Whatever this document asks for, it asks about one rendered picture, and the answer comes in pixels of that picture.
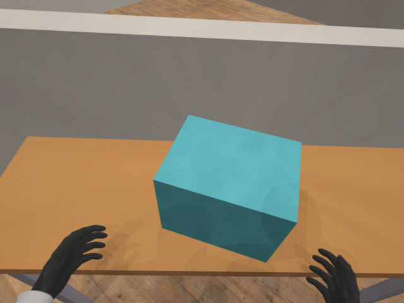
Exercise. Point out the carton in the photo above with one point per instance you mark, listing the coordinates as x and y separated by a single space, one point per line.
230 187

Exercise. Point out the robot right hand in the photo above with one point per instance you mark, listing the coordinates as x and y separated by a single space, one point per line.
342 286

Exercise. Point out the robot left hand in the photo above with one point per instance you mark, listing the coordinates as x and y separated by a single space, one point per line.
68 257

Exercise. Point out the left robot forearm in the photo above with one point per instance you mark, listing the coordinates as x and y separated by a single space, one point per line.
34 296

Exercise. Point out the table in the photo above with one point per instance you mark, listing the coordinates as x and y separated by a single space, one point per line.
351 203

